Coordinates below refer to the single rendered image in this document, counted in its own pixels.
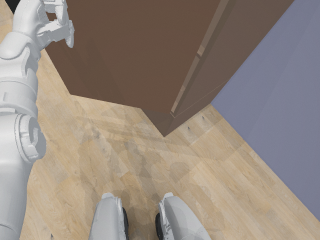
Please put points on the robot right shin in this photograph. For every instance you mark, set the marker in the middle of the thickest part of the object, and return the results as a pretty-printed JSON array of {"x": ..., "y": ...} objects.
[{"x": 167, "y": 231}]

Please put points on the robot left upper arm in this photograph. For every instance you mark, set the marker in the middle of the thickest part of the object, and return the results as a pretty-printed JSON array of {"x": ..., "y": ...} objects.
[{"x": 21, "y": 143}]

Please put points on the handle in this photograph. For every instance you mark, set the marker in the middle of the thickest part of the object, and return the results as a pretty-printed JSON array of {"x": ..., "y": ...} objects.
[{"x": 12, "y": 4}]

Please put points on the robot left shin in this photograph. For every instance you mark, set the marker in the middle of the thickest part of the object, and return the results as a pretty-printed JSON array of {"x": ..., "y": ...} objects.
[{"x": 121, "y": 227}]

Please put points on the robot shin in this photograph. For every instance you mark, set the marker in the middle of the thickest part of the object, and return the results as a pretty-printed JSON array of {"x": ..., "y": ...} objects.
[
  {"x": 167, "y": 231},
  {"x": 121, "y": 227}
]

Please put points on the left robot forearm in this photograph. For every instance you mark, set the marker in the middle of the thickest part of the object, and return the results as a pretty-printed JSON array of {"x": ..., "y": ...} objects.
[{"x": 19, "y": 56}]

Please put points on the robot left hand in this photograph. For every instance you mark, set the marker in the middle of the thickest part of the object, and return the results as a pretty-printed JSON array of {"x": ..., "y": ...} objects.
[{"x": 30, "y": 19}]

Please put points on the cupboard door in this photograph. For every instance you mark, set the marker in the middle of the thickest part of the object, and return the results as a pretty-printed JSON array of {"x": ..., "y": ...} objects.
[{"x": 135, "y": 53}]

